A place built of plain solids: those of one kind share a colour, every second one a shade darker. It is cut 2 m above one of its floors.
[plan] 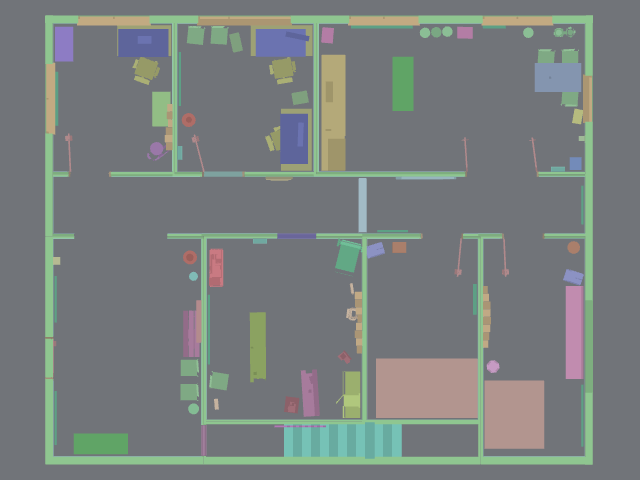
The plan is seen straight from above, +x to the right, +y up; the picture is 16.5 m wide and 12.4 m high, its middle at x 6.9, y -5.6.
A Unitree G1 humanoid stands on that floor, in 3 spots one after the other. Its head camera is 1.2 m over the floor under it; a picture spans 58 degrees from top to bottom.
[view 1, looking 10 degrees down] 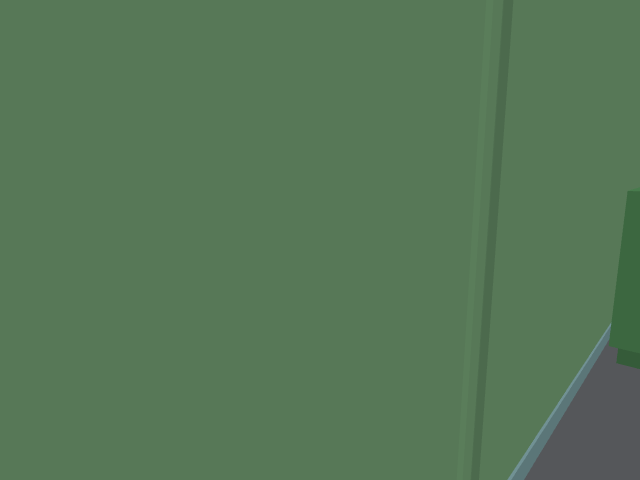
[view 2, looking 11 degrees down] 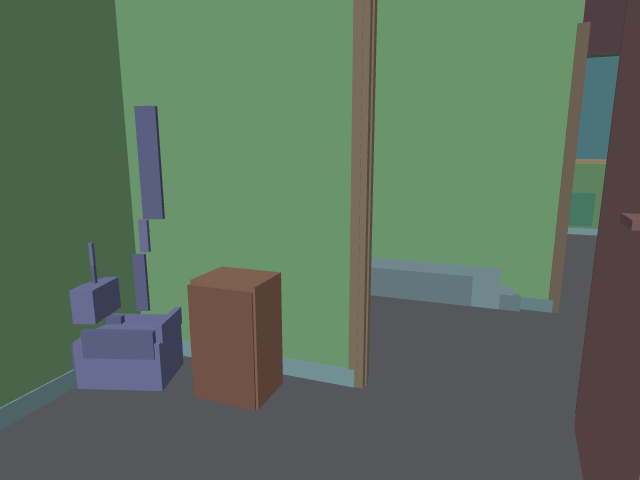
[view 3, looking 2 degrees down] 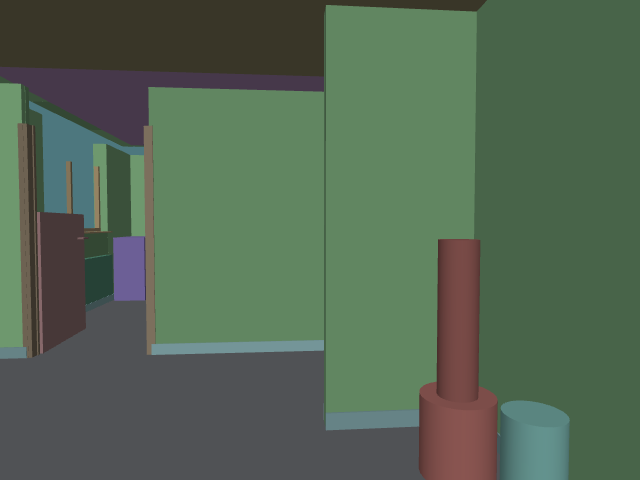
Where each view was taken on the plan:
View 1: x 4.97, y -10.78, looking -138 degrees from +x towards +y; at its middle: wall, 0.64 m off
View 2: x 10.05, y -7.60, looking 110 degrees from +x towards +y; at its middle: wall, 2.21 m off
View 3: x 2.70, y -8.05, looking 85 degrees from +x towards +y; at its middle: wall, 4.11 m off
